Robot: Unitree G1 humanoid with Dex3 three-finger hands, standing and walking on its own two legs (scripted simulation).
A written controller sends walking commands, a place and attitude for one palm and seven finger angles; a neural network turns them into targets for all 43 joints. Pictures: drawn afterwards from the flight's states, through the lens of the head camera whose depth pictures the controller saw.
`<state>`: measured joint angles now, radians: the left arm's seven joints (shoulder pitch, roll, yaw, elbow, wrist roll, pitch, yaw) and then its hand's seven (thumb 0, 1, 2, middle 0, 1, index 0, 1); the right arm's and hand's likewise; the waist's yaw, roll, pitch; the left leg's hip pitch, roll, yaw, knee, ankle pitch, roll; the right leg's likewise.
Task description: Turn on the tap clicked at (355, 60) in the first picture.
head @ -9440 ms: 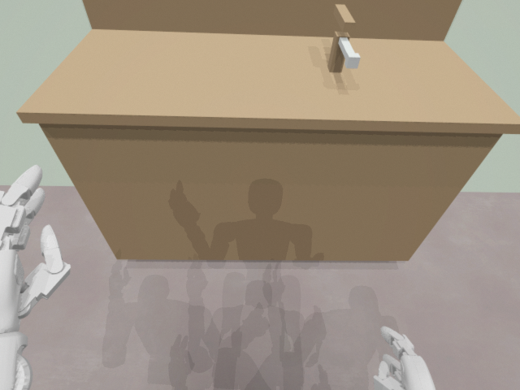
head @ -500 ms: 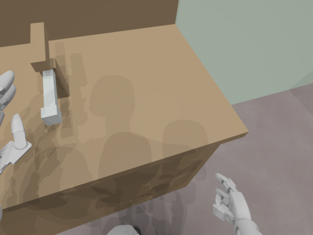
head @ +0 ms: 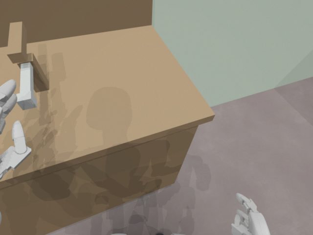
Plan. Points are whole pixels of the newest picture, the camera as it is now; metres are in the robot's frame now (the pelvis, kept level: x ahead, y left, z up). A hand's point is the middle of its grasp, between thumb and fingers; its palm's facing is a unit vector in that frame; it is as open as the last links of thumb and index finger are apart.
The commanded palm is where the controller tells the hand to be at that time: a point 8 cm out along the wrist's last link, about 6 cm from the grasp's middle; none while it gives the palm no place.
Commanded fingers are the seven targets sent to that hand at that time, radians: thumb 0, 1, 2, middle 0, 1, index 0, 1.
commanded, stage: shuffle to correct the standing spot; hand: left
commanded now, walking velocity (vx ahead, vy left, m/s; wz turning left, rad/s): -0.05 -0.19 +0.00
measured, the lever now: (26, 100) +0.36 +0.31 +0.14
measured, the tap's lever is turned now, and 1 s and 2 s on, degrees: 0 0 0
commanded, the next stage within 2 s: come to a stop and stand still in 0.34 s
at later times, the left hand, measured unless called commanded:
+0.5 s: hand (46, 172) +0.19 +0.19 +0.17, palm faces +0.36 -0.81 -0.46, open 7.5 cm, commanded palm +0.13 +0.23 +0.18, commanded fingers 0.00 0.90 0.90 -0.20 -0.30 -0.20 -0.30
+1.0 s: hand (62, 175) +0.19 +0.17 +0.17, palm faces +0.42 -0.79 -0.43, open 7.4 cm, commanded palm +0.13 +0.20 +0.18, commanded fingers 0.00 0.90 0.90 -0.20 -0.30 -0.20 -0.30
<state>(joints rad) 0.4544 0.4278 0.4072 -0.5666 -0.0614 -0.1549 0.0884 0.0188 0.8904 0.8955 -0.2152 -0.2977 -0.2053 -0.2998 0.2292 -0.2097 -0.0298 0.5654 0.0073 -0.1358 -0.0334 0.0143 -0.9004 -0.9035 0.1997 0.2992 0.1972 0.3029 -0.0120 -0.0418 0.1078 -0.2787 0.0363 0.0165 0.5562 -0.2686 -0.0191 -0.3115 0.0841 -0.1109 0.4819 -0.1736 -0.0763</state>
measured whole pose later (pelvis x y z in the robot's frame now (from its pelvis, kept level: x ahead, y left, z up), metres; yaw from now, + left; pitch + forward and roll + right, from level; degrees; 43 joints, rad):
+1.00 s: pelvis -0.01 -0.09 +0.00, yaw +3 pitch -1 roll +0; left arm 0.50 0.38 0.40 -0.53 -0.04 -0.21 0.14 0.01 0.89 0.90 -0.22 -0.30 -0.21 -0.30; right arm 0.20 -0.20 -0.02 0.61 0.03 -0.10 -0.02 0.01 -0.90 -0.90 0.20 0.30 0.20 0.30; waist -0.02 -0.01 0.09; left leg -0.24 -0.01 0.02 0.55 -0.30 0.02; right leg -0.27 -0.03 -0.07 0.54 -0.26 -0.01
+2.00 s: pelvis -0.02 -0.05 +0.01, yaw +1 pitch +0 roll -1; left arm 0.41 0.32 0.34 -0.47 -0.04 -0.17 0.13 0.02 0.89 0.90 -0.21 -0.30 -0.20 -0.30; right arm 0.17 -0.19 0.04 0.57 -0.03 -0.09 -0.03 0.01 -0.90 -0.90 0.20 0.30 0.20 0.30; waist 0.03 -0.02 0.06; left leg -0.19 -0.03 0.06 0.43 -0.24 0.07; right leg -0.21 -0.03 0.00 0.37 -0.15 0.04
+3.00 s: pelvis -0.01 -0.08 +0.01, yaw +1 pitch -1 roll -1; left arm 0.41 0.36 0.36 -0.44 -0.04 -0.21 0.11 0.02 0.89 0.90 -0.22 -0.30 -0.21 -0.30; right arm 0.20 -0.19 0.02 0.56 0.00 -0.13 -0.02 0.01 -0.90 -0.90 0.20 0.30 0.20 0.30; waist 0.02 -0.04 0.07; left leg -0.18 0.00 0.05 0.44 -0.25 0.03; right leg -0.19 0.00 -0.02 0.38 -0.16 0.01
